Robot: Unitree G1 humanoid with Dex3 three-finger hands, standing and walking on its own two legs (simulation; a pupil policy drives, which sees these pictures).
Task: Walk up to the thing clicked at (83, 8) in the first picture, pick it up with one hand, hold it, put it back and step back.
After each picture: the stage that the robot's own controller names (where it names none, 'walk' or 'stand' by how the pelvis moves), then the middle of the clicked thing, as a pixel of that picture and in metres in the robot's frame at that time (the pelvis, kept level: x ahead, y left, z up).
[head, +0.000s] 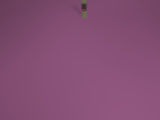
stand; (83, 8) +2.07 +0.05 -0.66
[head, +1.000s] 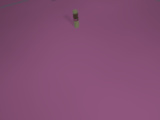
walk; (75, 18) +1.92 +0.28 -0.65
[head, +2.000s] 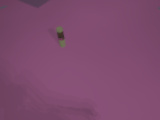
walk; (61, 37) +1.36 +0.38 -0.65
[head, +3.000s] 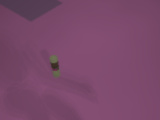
walk; (55, 66) +0.92 +0.32 -0.63
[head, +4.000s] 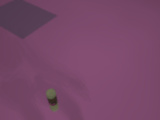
walk; (52, 100) +0.61 +0.25 -0.63
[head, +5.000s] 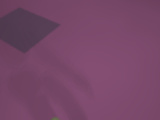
stand; out of the picture +0.39 +0.24 -0.63
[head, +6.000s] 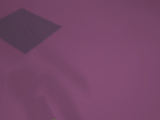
stand; out of the picture +0.40 +0.23 -0.66
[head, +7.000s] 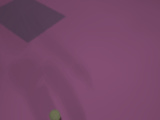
stand; out of the picture +0.41 +0.21 -0.65
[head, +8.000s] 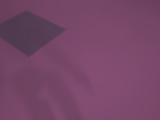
stand; out of the picture +0.37 +0.23 -0.66
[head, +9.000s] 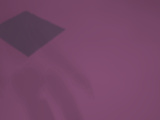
stand; out of the picture +0.37 +0.23 -0.66
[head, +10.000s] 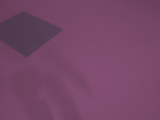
stand; out of the picture +0.37 +0.24 -0.66
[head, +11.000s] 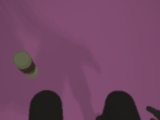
go down; (27, 66) +0.44 +0.26 -0.34
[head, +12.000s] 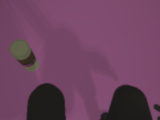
go down; (26, 58) +0.44 +0.27 -0.27
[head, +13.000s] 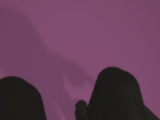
close in; out of the picture +0.42 +0.32 -0.16
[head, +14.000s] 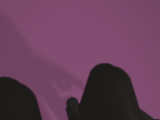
close; out of the picture +0.42 +0.32 -0.16
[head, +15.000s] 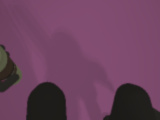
lift; (2, 68) +0.34 +0.28 -0.02
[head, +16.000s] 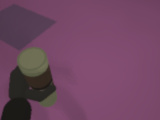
hold; (41, 82) +0.33 +0.16 +0.08
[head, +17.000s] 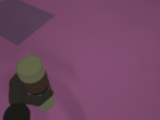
hold; (39, 87) +0.33 +0.17 +0.03
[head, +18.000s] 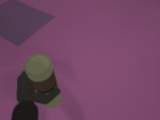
crouch; (46, 85) +0.33 +0.15 +0.03
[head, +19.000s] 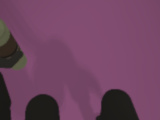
crouch; (7, 49) +0.45 +0.24 -0.05
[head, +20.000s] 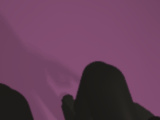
lower; out of the picture +0.43 +0.33 -0.17
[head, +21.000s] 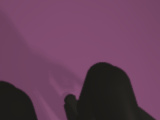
lower; out of the picture +0.43 +0.33 -0.16
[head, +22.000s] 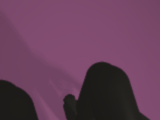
lower; out of the picture +0.43 +0.33 -0.16
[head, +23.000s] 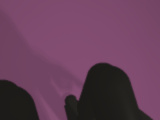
lower; out of the picture +0.42 +0.33 -0.16
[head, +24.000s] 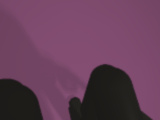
draw back; out of the picture +0.41 +0.29 -0.15
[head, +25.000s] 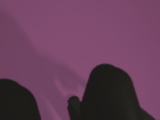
withdraw; out of the picture +0.41 +0.30 -0.16
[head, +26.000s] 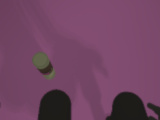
walk; (45, 67) +0.45 +0.23 -0.34
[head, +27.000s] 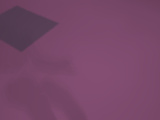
stand; out of the picture +0.38 +0.20 -0.60
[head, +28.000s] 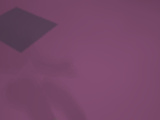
stand; out of the picture +0.39 +0.21 -0.60
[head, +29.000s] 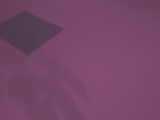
stand; out of the picture +0.40 +0.19 -0.64
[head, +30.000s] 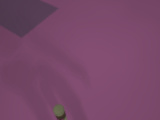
walk; (60, 115) +0.42 +0.18 -0.64
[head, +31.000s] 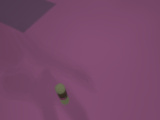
walk; (62, 94) +0.57 +0.24 -0.63
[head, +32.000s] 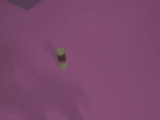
walk; (61, 59) +0.91 +0.22 -0.63
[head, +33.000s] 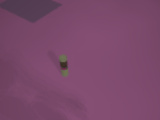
stand; (64, 66) +0.98 +0.22 -0.65
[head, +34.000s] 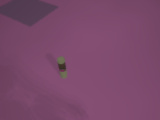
stand; (62, 68) +0.98 +0.25 -0.66
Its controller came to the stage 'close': yes
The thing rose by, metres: 0.67
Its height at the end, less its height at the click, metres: +0.00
